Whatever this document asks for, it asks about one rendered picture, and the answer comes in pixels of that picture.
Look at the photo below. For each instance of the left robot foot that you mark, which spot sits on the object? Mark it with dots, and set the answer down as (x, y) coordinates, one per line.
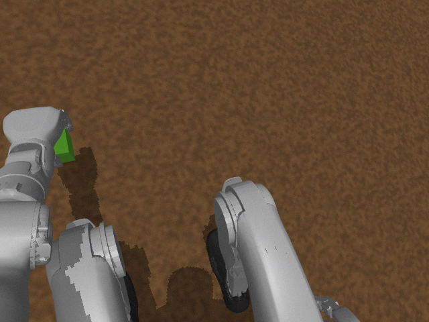
(132, 298)

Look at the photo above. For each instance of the right robot hand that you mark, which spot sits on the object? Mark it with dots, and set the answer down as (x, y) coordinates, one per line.
(332, 309)

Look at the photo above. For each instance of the cube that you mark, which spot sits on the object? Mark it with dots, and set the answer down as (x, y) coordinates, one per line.
(63, 147)

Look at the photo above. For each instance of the right robot foot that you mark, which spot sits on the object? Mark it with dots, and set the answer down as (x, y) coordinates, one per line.
(235, 304)

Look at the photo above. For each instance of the left robot hand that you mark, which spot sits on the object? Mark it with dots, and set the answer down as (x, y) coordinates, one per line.
(43, 123)

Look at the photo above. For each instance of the left robot arm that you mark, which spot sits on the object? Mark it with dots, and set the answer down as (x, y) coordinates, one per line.
(26, 232)

